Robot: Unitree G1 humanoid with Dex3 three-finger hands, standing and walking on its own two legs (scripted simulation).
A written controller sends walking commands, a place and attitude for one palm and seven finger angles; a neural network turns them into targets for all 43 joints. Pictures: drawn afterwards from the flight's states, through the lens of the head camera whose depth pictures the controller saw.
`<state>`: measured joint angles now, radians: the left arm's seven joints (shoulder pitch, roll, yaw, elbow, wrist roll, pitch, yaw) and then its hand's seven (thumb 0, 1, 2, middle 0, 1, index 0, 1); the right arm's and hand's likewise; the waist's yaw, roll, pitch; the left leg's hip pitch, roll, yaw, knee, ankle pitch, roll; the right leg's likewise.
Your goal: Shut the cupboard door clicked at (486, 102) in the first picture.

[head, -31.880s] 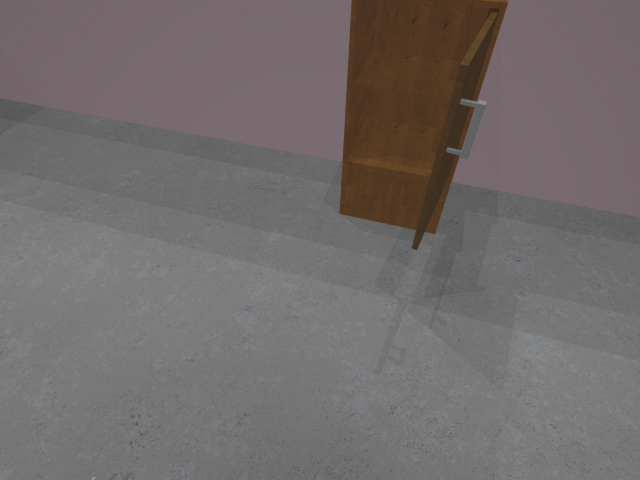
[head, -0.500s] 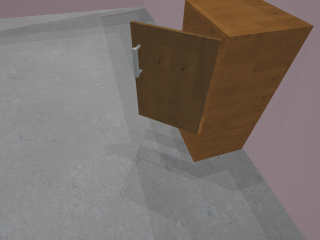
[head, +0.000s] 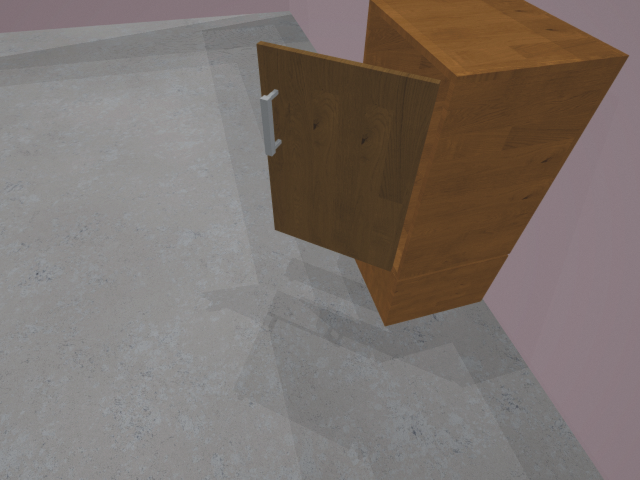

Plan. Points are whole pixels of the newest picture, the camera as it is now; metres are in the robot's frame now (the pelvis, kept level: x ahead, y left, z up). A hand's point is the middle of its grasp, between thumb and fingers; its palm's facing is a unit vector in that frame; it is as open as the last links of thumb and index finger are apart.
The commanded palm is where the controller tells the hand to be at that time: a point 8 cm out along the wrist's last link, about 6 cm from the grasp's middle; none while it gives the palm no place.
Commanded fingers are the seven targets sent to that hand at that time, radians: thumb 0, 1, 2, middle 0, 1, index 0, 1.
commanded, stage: walk to a spot facing it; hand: left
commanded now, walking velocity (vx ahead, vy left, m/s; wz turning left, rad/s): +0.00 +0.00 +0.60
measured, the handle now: (272, 123) +0.88 +0.16 -0.04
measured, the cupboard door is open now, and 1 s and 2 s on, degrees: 49 49 49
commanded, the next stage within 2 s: none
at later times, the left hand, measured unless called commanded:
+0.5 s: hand out of the picture +0.05 +0.23 -0.17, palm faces +0.27 -0.93 -0.26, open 7.4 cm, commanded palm none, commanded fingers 0.00 0.90 0.90 -0.20 -0.30 -0.20 -0.30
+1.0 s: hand out of the picture -0.10 +0.13 -0.18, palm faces +0.61 -0.74 -0.27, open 7.4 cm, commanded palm none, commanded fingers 0.00 0.90 0.90 -0.20 -0.30 -0.20 -0.30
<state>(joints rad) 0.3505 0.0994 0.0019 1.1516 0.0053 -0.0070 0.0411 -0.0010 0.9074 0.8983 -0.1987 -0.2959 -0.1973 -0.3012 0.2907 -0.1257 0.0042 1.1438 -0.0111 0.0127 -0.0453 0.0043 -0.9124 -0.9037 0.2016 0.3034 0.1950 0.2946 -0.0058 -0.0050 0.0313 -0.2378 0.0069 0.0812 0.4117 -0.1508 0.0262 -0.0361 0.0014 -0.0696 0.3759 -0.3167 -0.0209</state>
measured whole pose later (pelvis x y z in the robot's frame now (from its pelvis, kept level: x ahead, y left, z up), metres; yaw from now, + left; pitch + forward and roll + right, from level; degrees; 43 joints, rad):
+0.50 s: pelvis -0.01 +0.00 -0.01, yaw +15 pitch +1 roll -1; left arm 0.12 0.22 0.08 0.90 0.02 0.04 0.02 0.00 0.91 0.90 -0.20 -0.30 -0.20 -0.30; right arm 0.23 -0.22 -0.05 0.95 -0.03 0.04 -0.02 0.00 -0.90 -0.90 0.20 0.30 0.20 0.29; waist -0.03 0.02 0.09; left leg -0.39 -0.05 -0.03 0.51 -0.15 0.06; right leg -0.44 -0.04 0.01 1.01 -0.43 0.03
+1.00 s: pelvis +0.00 -0.05 -0.02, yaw +38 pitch +1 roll +2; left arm 0.28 0.22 0.06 0.88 0.02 0.02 0.02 0.00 0.90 0.90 -0.20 -0.30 -0.20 -0.30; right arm 0.14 -0.26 -0.06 0.87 -0.02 0.06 0.03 0.00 -0.91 -0.90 0.20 0.30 0.19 0.29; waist 0.01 -0.02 0.12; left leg -0.31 0.02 0.06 0.59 -0.26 -0.01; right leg -0.25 -0.16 -0.20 0.70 -0.43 0.03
